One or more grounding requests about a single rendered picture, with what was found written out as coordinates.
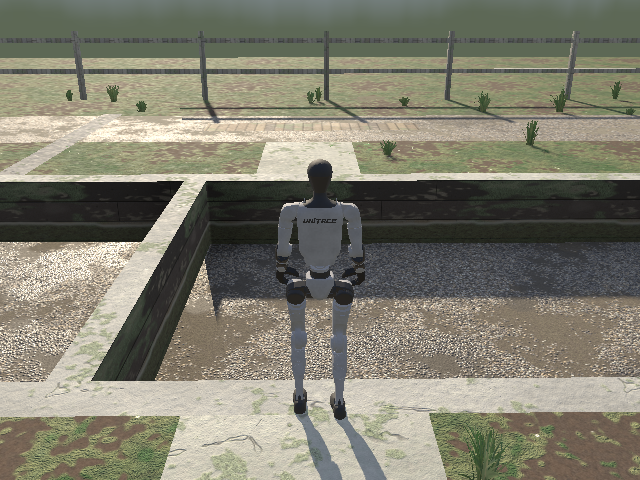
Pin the robot left upper arm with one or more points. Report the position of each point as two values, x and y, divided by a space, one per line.
288 213

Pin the right robot shin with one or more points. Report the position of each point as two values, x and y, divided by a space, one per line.
339 369

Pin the left robot shin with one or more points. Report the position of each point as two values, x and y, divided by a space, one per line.
298 361

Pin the robot right upper arm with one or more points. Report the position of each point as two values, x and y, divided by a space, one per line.
351 213

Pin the right robot forearm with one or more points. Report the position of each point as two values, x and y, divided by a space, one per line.
359 262

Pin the left robot forearm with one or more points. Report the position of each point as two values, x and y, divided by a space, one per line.
282 262

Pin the robot shin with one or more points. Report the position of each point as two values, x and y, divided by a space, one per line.
298 361
339 369

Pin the robot left hand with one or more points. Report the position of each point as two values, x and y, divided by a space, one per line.
290 271

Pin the robot right hand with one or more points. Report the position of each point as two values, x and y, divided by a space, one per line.
350 272

